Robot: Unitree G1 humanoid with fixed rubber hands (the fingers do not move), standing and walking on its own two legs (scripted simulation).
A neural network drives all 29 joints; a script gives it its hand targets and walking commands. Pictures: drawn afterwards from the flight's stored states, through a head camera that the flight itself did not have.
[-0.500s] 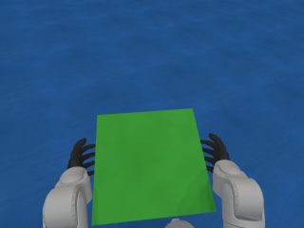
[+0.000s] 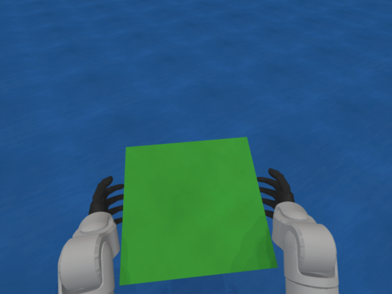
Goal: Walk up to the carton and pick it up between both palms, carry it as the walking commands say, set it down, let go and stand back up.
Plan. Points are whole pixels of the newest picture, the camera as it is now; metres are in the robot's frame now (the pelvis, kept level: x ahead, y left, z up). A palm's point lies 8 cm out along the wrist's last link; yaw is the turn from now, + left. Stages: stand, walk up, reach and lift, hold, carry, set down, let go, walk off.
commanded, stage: carry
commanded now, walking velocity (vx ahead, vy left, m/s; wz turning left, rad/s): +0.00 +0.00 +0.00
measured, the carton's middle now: (193, 213) +0.30 +0.00 +0.02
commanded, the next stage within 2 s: hold in 1.86 s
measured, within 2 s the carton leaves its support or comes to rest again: neither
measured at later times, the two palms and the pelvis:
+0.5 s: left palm (114, 251) +0.19 +0.12 +0.11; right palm (317, 245) +0.18 -0.20 +0.10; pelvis -0.06 -0.03 -0.01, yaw -1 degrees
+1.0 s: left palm (99, 260) +0.19 +0.15 +0.08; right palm (294, 245) +0.19 -0.17 +0.08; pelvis -0.07 -0.01 +0.00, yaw -1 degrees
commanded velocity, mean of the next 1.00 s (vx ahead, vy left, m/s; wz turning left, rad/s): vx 0.00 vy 0.00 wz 0.00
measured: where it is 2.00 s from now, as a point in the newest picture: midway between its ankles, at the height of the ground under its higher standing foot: outside the picture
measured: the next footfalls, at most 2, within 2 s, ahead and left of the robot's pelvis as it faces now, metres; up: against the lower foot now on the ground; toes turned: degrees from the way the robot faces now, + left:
right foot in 0.50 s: +0.03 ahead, -0.13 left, +0.00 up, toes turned +8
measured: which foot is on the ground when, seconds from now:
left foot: down 0.00-1.00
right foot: down 0.00-0.36, up 0.38-0.48, down 0.50-1.00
